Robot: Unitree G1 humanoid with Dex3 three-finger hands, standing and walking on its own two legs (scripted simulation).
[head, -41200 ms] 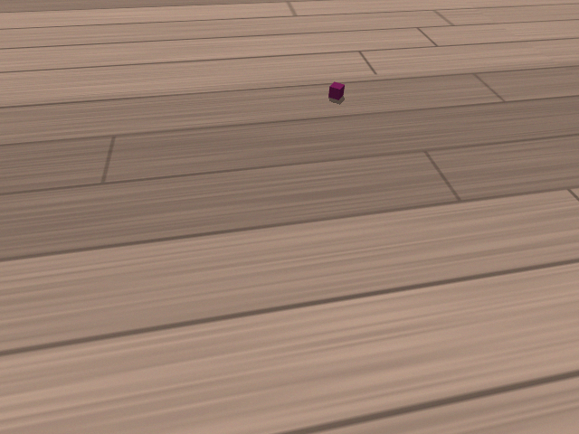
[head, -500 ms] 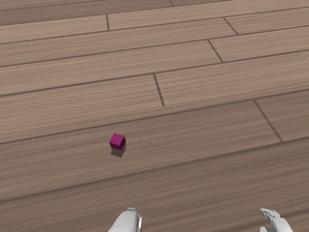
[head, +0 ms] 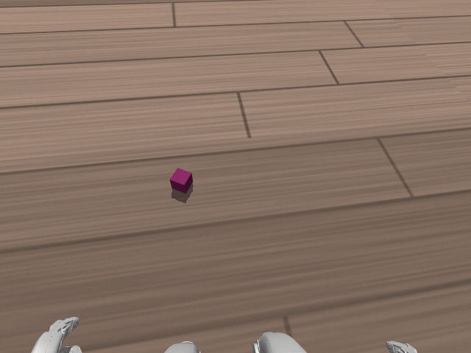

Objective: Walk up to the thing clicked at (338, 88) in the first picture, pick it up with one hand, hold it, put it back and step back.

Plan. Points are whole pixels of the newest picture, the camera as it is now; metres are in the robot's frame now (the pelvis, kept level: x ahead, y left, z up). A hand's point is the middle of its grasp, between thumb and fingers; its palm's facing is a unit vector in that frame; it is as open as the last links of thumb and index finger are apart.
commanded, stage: step back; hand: left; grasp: from above
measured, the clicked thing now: (181, 180) +0.91 +0.25 -0.72
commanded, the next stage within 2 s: stand in 1.38 s
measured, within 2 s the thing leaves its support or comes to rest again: neither
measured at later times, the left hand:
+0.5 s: hand out of the picture -0.10 +0.29 -0.14, palm faces +0.08 -0.89 -0.44, open 7.4 cm
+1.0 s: hand out of the picture -0.13 +0.28 -0.15, palm faces +0.06 -0.93 -0.37, open 7.4 cm
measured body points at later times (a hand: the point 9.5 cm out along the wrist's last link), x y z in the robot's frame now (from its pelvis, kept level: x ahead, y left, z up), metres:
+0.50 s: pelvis -0.16 +0.00 +0.00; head -0.14 -0.01 +0.44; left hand -0.10 +0.33 -0.11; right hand -0.08 -0.32 -0.13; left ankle -0.17 +0.12 -0.73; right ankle -0.08 -0.12 -0.72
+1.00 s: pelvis -0.15 +0.01 +0.00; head -0.14 +0.01 +0.45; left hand -0.13 +0.33 -0.12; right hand -0.06 -0.31 -0.12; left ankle -0.10 +0.15 -0.73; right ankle -0.15 -0.12 -0.73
